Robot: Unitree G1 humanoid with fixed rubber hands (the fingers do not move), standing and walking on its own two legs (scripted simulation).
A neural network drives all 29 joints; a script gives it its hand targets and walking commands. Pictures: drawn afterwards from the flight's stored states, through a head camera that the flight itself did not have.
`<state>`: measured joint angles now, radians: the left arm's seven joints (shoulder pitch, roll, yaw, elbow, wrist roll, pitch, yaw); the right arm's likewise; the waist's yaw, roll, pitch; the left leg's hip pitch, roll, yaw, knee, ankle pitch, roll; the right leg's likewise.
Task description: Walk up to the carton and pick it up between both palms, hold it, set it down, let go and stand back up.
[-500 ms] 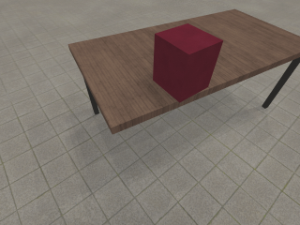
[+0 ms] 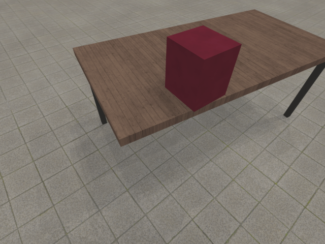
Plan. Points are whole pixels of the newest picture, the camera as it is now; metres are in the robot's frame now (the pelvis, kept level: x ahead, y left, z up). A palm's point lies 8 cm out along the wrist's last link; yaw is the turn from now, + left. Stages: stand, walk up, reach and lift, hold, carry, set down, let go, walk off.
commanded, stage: stand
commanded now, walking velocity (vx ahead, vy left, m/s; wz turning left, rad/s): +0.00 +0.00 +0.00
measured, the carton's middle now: (198, 68) +0.81 -0.14 +0.00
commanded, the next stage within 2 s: walk up in 0.38 s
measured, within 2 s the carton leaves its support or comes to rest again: neither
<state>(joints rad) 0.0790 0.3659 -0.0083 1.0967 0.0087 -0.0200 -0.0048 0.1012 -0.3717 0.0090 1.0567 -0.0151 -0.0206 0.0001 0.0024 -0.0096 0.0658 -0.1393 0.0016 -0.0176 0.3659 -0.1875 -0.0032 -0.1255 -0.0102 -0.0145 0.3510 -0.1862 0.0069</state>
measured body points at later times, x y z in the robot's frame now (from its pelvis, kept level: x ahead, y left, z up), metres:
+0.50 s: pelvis +0.01 +0.00 +0.00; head +0.02 +0.00 +0.45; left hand +0.10 +0.30 -0.13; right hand +0.11 -0.31 -0.12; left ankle +0.01 +0.12 -0.75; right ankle +0.00 -0.12 -0.75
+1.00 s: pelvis +0.09 -0.09 -0.03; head +0.10 -0.07 +0.42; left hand +0.13 +0.26 -0.13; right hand +0.21 -0.45 -0.10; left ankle +0.07 +0.03 -0.71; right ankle +0.11 -0.21 -0.75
